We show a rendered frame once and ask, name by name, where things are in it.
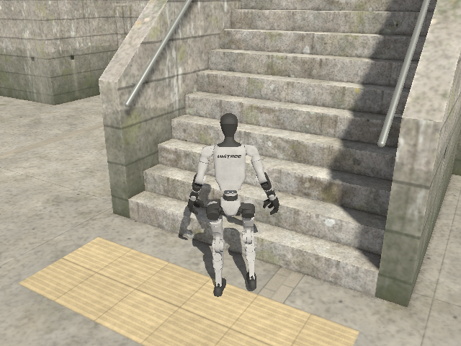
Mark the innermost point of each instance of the robot left hand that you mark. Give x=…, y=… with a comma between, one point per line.
x=197, y=204

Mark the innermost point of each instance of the robot left foot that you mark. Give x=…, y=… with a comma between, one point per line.
x=219, y=290

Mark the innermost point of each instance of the robot right forearm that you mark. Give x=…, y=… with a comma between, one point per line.
x=267, y=187

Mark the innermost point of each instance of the robot left forearm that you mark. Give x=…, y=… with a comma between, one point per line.
x=195, y=190

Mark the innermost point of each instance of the robot torso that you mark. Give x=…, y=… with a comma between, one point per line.
x=230, y=169

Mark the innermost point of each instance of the robot left upper arm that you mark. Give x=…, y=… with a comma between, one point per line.
x=207, y=152

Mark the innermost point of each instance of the robot right hand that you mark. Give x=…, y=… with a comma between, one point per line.
x=274, y=203

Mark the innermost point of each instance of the robot right upper arm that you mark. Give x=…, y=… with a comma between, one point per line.
x=256, y=162

